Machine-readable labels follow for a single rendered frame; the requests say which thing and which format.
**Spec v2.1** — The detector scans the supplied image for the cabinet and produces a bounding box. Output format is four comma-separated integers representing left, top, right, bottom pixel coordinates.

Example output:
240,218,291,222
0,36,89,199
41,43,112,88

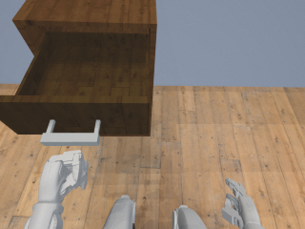
12,0,157,136

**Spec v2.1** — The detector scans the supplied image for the robot right hand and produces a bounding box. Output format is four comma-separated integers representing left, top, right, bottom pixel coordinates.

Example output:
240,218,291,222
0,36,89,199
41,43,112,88
222,177,261,229

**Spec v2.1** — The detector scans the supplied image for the robot left thigh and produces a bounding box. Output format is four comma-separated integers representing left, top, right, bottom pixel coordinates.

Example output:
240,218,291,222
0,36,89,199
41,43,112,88
102,198,136,229

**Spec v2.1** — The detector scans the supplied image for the handle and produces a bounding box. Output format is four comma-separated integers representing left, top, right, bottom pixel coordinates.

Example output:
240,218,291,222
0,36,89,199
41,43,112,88
40,119,101,146

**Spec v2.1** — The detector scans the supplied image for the robot left hand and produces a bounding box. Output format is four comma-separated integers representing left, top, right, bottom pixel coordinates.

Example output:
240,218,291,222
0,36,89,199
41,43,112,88
38,150,89,204

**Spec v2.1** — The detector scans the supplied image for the drawer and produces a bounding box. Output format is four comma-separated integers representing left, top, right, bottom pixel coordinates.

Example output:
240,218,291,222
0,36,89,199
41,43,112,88
0,31,150,135

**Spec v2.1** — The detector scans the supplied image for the right robot shin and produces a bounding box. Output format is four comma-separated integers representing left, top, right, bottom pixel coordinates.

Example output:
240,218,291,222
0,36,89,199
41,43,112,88
178,205,188,209

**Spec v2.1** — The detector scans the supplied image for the left robot forearm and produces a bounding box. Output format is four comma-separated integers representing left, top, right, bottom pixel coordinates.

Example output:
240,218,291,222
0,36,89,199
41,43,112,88
23,201,64,229

